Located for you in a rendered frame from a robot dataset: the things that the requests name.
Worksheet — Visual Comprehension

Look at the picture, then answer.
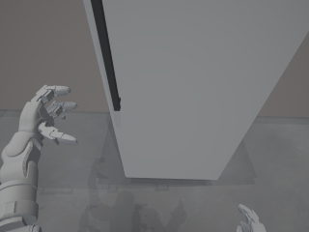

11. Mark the handle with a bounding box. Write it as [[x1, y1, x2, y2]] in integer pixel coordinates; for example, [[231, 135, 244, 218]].
[[91, 0, 121, 111]]

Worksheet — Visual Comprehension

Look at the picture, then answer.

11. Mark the fridge door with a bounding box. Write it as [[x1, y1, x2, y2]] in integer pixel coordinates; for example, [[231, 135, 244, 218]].
[[85, 0, 309, 180]]

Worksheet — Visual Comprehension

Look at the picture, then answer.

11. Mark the robot left forearm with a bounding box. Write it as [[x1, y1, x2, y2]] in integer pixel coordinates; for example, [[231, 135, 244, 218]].
[[0, 131, 43, 232]]

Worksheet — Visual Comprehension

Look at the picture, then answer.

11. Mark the robot left hand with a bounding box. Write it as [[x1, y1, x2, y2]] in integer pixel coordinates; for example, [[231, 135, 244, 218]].
[[18, 85, 78, 146]]

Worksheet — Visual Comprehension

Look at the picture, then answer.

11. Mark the robot right hand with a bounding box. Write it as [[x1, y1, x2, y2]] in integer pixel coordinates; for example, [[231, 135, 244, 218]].
[[236, 204, 267, 232]]

